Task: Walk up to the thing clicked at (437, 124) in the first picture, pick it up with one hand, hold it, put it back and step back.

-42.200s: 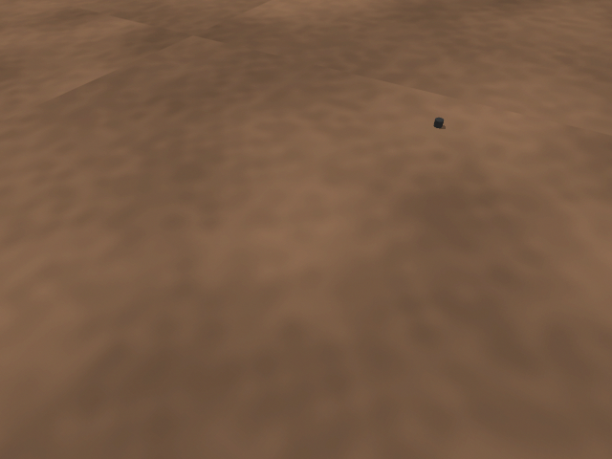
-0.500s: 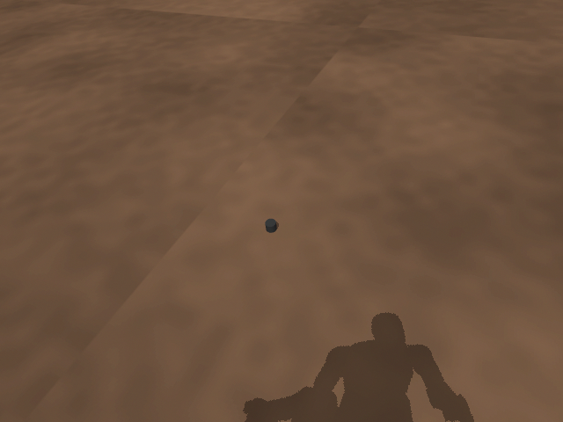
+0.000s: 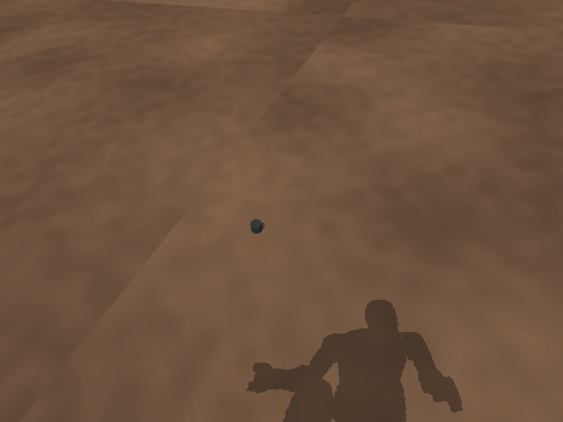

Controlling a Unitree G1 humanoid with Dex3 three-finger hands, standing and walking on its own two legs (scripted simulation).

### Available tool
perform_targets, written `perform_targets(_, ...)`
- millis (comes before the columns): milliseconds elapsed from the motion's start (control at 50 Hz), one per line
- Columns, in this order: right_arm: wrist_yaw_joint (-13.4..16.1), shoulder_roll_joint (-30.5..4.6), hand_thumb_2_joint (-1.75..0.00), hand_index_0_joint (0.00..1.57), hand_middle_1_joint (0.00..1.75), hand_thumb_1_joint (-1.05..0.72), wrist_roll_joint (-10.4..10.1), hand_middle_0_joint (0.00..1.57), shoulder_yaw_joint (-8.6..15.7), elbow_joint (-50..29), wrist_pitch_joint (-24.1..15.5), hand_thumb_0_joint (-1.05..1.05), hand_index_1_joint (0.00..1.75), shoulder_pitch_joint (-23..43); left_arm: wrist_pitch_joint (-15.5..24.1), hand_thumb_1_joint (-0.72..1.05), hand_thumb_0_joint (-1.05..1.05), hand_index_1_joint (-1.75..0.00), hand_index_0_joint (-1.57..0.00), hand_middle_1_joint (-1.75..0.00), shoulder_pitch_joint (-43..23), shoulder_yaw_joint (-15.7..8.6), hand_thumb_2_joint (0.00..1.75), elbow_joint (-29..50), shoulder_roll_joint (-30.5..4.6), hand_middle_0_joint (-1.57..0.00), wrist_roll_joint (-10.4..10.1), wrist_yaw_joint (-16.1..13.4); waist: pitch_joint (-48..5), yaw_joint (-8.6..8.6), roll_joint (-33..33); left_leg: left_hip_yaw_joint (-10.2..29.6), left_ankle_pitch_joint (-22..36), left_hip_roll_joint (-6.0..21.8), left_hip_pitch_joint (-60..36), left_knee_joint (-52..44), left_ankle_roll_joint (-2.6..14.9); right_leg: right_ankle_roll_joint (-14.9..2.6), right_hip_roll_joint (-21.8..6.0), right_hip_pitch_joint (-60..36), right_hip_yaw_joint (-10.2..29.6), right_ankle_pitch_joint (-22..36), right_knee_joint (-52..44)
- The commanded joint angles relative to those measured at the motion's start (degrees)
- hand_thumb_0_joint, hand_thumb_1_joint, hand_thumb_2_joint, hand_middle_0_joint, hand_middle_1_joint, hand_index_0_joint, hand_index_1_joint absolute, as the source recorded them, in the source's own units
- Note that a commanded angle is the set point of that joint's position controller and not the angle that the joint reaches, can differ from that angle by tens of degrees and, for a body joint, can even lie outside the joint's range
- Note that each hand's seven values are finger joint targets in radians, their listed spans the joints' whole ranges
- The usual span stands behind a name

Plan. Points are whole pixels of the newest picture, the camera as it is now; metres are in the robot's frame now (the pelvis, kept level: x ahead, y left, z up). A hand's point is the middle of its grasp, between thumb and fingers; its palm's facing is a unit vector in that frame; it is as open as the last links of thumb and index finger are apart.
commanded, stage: step back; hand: left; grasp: from above
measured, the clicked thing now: (256, 226) +1.08 +0.21 -0.74
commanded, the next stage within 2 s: stand in 0.14 s
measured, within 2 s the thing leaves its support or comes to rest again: neither
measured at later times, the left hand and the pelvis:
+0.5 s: hand out of the picture +0.10 +0.27 -0.14, palm faces -0.01 -0.95 -0.32, open 7.4 cm; pelvis +0.02 +0.02 +0.02, yaw +0 degrees
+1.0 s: hand out of the picture +0.10 +0.25 -0.13, palm faces -0.03 -0.94 -0.35, open 7.4 cm; pelvis +0.03 +0.00 +0.02, yaw +0 degrees
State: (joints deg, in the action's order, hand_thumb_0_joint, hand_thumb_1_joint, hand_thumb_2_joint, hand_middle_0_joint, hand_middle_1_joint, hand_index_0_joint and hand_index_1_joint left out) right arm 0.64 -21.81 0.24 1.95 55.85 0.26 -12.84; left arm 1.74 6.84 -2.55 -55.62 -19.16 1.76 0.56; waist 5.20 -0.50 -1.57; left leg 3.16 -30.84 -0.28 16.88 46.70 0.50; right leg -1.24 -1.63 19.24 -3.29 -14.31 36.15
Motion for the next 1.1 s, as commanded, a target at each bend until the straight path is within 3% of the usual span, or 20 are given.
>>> perform_targets(0, 0.6, -10.1, -0.9, 0.2, 0.3, -0.9, 0.5, 0.2, 2.4, -0.6, -1.3, 0.0, 0.3, -3.0, 1.5, 0.9, 0.0, -0.3, -0.2, -0.3, -3.1, -4.4, 0.9, 3.7, -17.2, -0.2, 0.0, -1.2, -5.8, 0.91, 11.2, 0.6, 1.8, 1.7, 3.7, -0.1, 0.33, -8.53, -14.8, -4.9, 17.8, 2.0, -15.2)
perform_targets(20, 0.6, -9.9, -0.9, 0.2, 0.3, -0.9, 0.5, 0.2, 2.3, -0.3, -1.4, 0.0, 0.3, -3.0, 1.5, 0.9, 0.0, -0.3, -0.2, -0.3, -2.7, -4.5, 0.9, 3.5, -16.7, -0.2, -0.1, -1.3, -6.6, 1.37, 11.1, 0.1, 2.3, 1.6, 3.4, -2.5, -0.05, -8.21, -14.0, -6.8, 16.5, 5.3, -14.1)
perform_targets(60, 0.7, -9.1, -0.9, 0.2, 0.3, -0.9, 0.7, 0.2, 2.1, 0.9, -1.8, 0.0, 0.3, -3.7, 1.0, 0.9, 0.0, -0.3, -0.2, -0.3, -4.5, -4.3, 0.9, 3.7, -16.7, -0.2, -0.4, -1.2, -8.0, 0.41, 12.1, -3.3, 5.7, 1.3, -0.8, -10.2, -0.46, -7.91, -13.2, -6.0, 13.3, 9.9, -11.5)
perform_targets(100, 0.7, -8.8, -0.9, 0.2, 0.3, -0.9, 1.2, 0.2, 2.5, 2.7, -2.3, 0.0, 0.3, -4.5, 0.2, 0.9, 0.0, -0.3, -0.2, -0.3, -6.3, -3.8, 0.9, 3.7, -15.2, -0.2, -0.9, -1.0, -8.8, -1.0, 9.4, -3.4, 17.6, 0.9, -7.1, -21.6, -0.29, -5.22, -11.2, -4.0, 9.7, 11.2, -7.2)
perform_targets(120, 0.6, -10.0, -0.9, 0.2, 0.3, -0.9, 1.3, 0.2, 2.5, 0.9, -3.2, 0.0, 0.3, -1.8, 0.2, 0.9, 0.0, -0.3, -0.2, -0.3, -3.6, -2.2, 0.9, 2.5, -12.4, -0.2, -1.9, -1.0, -9.2, -0.62, 6.5, 2.9, 26.8, 5.3, -12.0, -25.8, 0.33, -2.35, -7.6, -2.3, 7.8, 13.4, -5.0)
perform_targets(140, 0.7, -13.5, -0.9, 0.2, 0.3, -0.9, 1.8, 0.2, 3.2, 0.1, -3.9, 0.0, 0.3, 1.1, 0.2, 0.9, 0.0, -0.3, -0.2, -0.3, -1.3, -1.5, 0.9, 2.2, -9.8, -0.2, -2.7, -0.9, -11.0, 1.32, -0.8, 11.4, 35.1, 12.3, -13.0, -26.7, 2.49, 0.05, -3.4, -2.3, 4.4, 11.7, -1.5)
perform_targets(160, 0.5, -14.4, -0.9, 0.2, 0.3, -0.9, 1.4, 0.2, 2.9, -0.2, -4.0, 0.0, 0.3, 6.3, -0.1, 0.9, 0.0, -0.3, -0.2, -0.3, -1.6, -1.5, 0.9, 1.0, -10.7, -0.2, -3.0, -0.9, -8.7, 3.4, -0.1, 11.6, 31.8, 12.7, -6.4, -24.6, 4.39, 0.43, -2.2, -6.1, 4.5, 5.1, -6.0)
perform_targets(180, 0.1, -13.2, -0.9, 0.2, 0.3, -0.9, 1.1, 0.2, 2.4, 0.5, -3.9, 0.0, 0.3, 8.2, 0.0, 0.9, 0.0, -0.3, -0.2, -0.3, -3.0, -1.4, 0.9, 0.2, -11.4, -0.2, -2.8, -0.8, -7.3, 3.44, -0.9, 9.8, 27.7, 11.3, -1.1, -24.8, 3.57, 0.32, -3.2, -11.5, 5.8, 4.2, -9.0)
perform_targets(220, -0.2, -9.9, -0.9, 0.2, 0.3, -0.9, 0.3, 0.2, 1.7, 1.1, -3.3, 0.0, 0.3, 8.4, 0.5, 0.9, 0.0, -0.3, -0.2, -0.3, -5.0, -1.3, 0.9, -1.0, -12.2, -0.2, -1.8, -0.6, -7.1, 1.78, 0.4, 3.6, 23.6, 7.5, -2.1, -25.7, 1.1, -0.58, -6.1, -13.9, 7.6, 9.8, -10.7)
perform_targets(260, -0.1, -10.4, -0.9, 0.2, 0.3, -0.9, 0.5, 0.2, 1.5, 2.2, -3.4, 0.0, 0.3, 7.1, 0.6, 0.9, 0.0, -0.3, -0.2, -0.3, -4.7, -1.0, 0.9, -2.0, -12.2, -0.2, -1.6, -0.4, -8.1, 0.91, -1.1, 3.2, 27.2, 7.9, -6.4, -27.1, 0.6, -1.01, -6.1, -13.4, 6.6, 13.2, -10.7)
perform_targets(300, -0.2, -11.1, -0.9, 0.2, 0.3, -0.9, 0.2, 0.2, 1.6, 3.1, -3.5, 0.0, 0.3, 8.4, 0.6, 0.9, 0.0, -0.3, -0.2, -0.3, -4.1, -0.3, 0.9, -3.0, -11.5, -0.2, -1.7, -0.4, -7.5, 1.55, -3.0, 3.6, 30.7, 8.4, -6.9, -28.0, 0.52, -0.53, -5.8, -13.9, 5.9, 13.7, -12.4)
perform_targets(360, -0.3, -10.0, -0.9, 0.2, 0.3, -0.9, 0.1, 0.2, 1.3, 3.9, -3.2, 0.0, 0.3, 9.1, 0.6, 0.9, 0.0, -0.3, -0.2, -0.3, -5.1, 0.0, 0.9, -4.0, -12.3, -0.2, -1.8, -0.3, -6.9, 1.17, -1.6, 2.9, 30.5, 8.5, -8.2, -29.5, 0.27, -0.37, -5.8, -14.0, 6.0, 13.0, -14.2)
perform_targets(460, -0.4, -10.2, -0.9, 0.2, 0.3, -0.9, 0.1, 0.2, 1.3, 4.8, -2.7, 0.0, 0.3, 10.2, 0.6, 0.9, 0.0, -0.3, -0.2, -0.3, -4.3, 0.7, 0.9, -5.7, -12.4, -0.2, -1.4, -0.3, -5.0, 0.97, -0.7, 2.5, 24.4, 8.2, -8.4, -32.0, 0.22, 0.27, -5.8, -12.7, 6.0, 8.7, -17.4)
perform_targets(500, -0.5, -10.0, -0.9, 0.2, 0.3, -0.9, 0.0, 0.2, 1.3, 4.9, -2.6, 0.0, 0.3, 10.5, 0.9, 0.9, 0.0, -0.3, -0.2, -0.3, -4.2, 0.7, 0.9, -6.0, -12.8, -0.2, -1.3, -0.5, -7.2, 0.65, 0.7, 2.0, 27.7, 8.2, -11.1, -31.3, 0.46, 0.08, -6.4, -13.5, 6.1, 12.3, -17.6)
perform_targets(600, -0.8, -10.1, -0.9, 0.2, 0.3, -0.9, 0.2, 0.2, 1.1, 5.4, -2.4, 0.0, 0.3, 10.8, 1.3, 0.9, 0.0, -0.3, -0.2, -0.3, -4.3, 1.0, 0.9, -6.3, -13.0, -0.2, -1.4, -0.7, -8.1, 0.58, 1.0, 1.2, 28.4, 8.0, -11.6, -31.4, 0.2, 0.41, -6.9, -14.5, 6.4, 14.8, -18.7)
perform_targets(720, -0.9, -9.8, -0.9, 0.2, 0.3, -0.9, 0.3, 0.2, 0.8, 5.9, -2.1, 0.0, 0.3, 11.4, 1.0, 0.9, 0.0, -0.3, -0.2, -0.3, -4.2, 1.0, 0.9, -6.8, -13.2, -0.2, -1.2, -0.8, -7.1, 0.88, 1.5, 1.3, 25.5, 7.9, -10.7, -32.5, -0.01, 0.41, -6.6, -13.6, 6.0, 10.4, -19.7)
perform_targets(840, -0.8, -9.7, -0.9, 0.2, 0.3, -0.9, 0.2, 0.2, 0.7, 6.4, -2.2, 0.0, 0.3, 10.7, 1.2, 0.9, 0.0, -0.3, -0.2, -0.3, -3.8, 0.9, 0.9, -6.8, -13.4, -0.2, -1.5, -0.9, -9.7, 0.73, 2.1, 0.7, 30.2, 8.2, -12.5, -31.7, -0.22, 0.24, -7.0, -15.4, 5.9, 17.7, -18.6)
perform_targets(1080, -0.8, -9.6, -0.9, 0.2, 0.3, -0.9, 0.4, 0.2, 0.3, 7.3, -1.9, 0.0, 0.3, 8.8, 0.6, 0.9, 0.0, -0.3, -0.2, -0.3, -4.3, 0.6, 0.9, -6.6, -14.0, -0.2, -1.5, -0.8, -5.9, 0.9, 1.7, 0.7, 23.0, 8.0, -9.4, -32.8, -0.58, 0.16, -6.5, -13.3, 6.8, 7.9, -20.6)
